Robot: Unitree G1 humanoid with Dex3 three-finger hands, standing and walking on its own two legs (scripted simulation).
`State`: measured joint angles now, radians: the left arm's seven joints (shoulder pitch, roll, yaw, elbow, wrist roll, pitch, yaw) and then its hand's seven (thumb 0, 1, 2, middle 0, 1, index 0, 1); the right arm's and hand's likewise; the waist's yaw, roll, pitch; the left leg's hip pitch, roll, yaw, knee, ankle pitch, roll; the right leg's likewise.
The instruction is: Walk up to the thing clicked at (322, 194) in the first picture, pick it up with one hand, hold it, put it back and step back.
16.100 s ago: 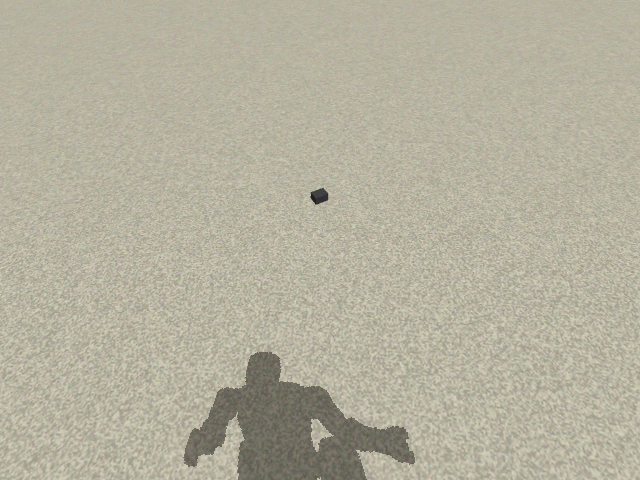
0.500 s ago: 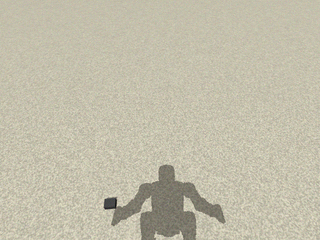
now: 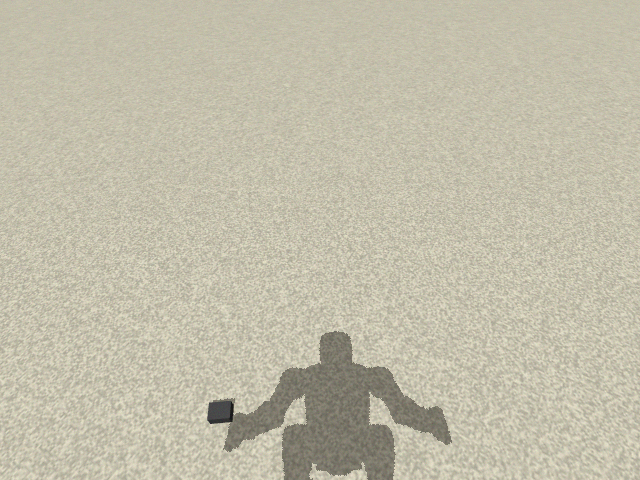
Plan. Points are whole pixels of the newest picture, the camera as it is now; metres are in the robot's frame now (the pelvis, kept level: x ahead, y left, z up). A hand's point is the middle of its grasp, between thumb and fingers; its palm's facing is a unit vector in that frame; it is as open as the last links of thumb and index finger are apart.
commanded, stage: stand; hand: left
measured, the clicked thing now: (220, 412) +0.44 +0.35 -0.76
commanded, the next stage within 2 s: walk up in 0.14 s
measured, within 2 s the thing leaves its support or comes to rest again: neither
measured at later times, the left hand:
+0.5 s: hand out of the picture +0.02 +0.42 -0.17, palm faces +0.02 -0.85 -0.53, open 7.4 cm
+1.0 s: hand out of the picture +0.06 +0.38 -0.18, palm faces -0.02 -0.92 -0.39, open 7.4 cm
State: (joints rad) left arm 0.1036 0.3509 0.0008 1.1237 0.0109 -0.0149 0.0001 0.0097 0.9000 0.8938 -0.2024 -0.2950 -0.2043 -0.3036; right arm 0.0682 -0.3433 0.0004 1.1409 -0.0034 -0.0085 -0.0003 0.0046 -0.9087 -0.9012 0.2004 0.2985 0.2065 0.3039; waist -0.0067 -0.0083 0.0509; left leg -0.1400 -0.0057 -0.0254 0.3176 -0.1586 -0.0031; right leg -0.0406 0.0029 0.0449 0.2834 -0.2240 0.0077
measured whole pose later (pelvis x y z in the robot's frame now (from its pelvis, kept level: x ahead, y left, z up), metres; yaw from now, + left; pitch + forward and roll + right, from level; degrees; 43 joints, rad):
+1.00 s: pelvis +0.00 +0.10 -0.03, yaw +2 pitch -3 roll -1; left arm 0.20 0.39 0.07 0.90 0.05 0.02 -0.02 0.01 0.90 0.89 -0.20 -0.29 -0.20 -0.30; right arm 0.15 -0.41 -0.05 0.87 0.00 0.01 -0.03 0.00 -0.91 -0.90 0.20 0.30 0.21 0.30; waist 0.01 0.02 0.16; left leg -0.39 0.05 -0.04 0.74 -0.33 -0.01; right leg -0.23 0.04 -0.02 0.65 -0.38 -0.03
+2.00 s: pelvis +0.00 +0.09 +0.00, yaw +3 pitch -2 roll +0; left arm 0.10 0.35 0.02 1.12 0.01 -0.01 -0.02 0.01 0.90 0.89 -0.20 -0.29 -0.20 -0.30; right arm 0.12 -0.35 0.01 1.10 -0.01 -0.03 0.00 0.01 -0.91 -0.90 0.20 0.30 0.21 0.30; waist 0.00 -0.01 0.05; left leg -0.13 0.00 -0.03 0.35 -0.18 0.00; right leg -0.08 0.02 -0.03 0.32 -0.20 -0.02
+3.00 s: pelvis +0.00 +0.09 +0.00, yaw +3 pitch -2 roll +0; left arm 0.11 0.35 0.00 1.14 0.01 -0.02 -0.01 0.01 0.90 0.89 -0.20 -0.29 -0.20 -0.30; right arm 0.11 -0.35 0.02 1.14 -0.01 -0.01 0.00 0.00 -0.91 -0.90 0.20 0.30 0.21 0.30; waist 0.00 0.00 0.05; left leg -0.11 0.00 -0.02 0.29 -0.14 -0.01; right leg -0.07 0.02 -0.02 0.28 -0.17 -0.02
